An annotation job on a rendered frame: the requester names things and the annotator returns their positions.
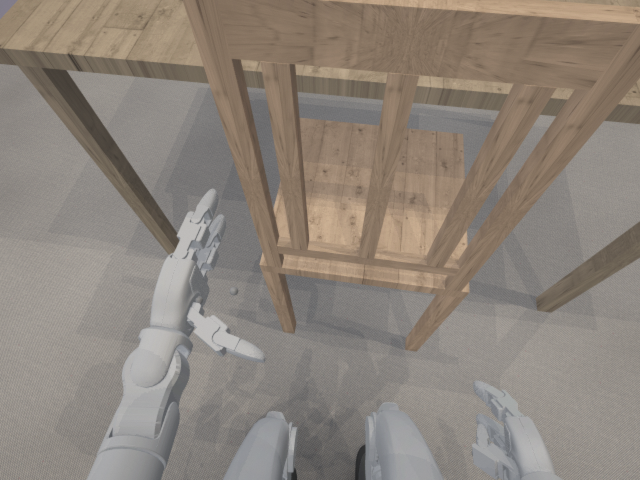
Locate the chair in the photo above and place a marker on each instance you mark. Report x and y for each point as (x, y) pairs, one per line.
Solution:
(385, 205)

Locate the left robot hand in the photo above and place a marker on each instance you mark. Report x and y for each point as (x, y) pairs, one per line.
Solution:
(183, 278)

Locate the robot right shin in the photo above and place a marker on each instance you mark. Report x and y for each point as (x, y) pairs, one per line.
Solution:
(374, 473)

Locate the right robot hand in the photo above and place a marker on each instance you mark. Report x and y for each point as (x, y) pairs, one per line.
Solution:
(518, 447)

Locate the left robot thigh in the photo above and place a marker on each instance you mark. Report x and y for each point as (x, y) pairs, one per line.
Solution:
(267, 452)

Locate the left robot forearm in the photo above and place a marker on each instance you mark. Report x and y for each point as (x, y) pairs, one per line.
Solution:
(139, 440)

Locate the table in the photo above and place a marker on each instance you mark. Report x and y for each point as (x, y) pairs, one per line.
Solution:
(154, 39)

